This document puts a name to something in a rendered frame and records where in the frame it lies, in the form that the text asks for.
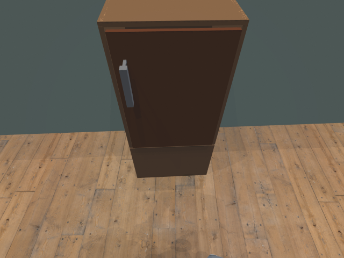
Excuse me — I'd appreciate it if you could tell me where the handle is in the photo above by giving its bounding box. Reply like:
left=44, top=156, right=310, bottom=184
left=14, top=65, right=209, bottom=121
left=119, top=60, right=134, bottom=108

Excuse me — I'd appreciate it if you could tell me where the cupboard door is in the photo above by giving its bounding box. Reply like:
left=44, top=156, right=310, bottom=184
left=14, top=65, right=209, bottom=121
left=105, top=27, right=242, bottom=148

